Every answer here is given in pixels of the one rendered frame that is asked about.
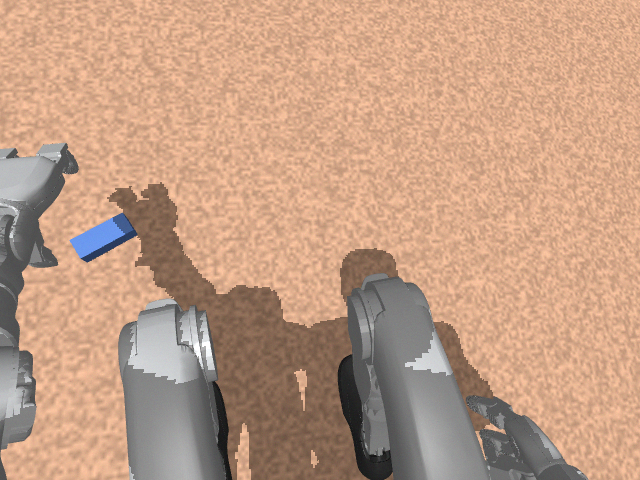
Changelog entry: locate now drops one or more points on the left robot arm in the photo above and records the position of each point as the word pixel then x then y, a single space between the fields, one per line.
pixel 18 231

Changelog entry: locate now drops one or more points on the small box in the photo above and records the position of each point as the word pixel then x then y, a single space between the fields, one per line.
pixel 104 237

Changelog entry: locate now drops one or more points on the left robot foot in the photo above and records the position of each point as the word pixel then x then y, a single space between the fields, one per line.
pixel 223 432

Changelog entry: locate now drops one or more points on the right robot foot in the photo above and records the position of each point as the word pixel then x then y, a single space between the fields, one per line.
pixel 372 466

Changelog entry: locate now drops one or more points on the left robot hand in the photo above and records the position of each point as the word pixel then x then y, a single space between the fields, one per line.
pixel 36 182

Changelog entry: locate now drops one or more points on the right robot arm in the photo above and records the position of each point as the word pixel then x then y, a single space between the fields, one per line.
pixel 562 472

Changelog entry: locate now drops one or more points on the right robot hand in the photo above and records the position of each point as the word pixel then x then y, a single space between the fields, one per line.
pixel 526 448

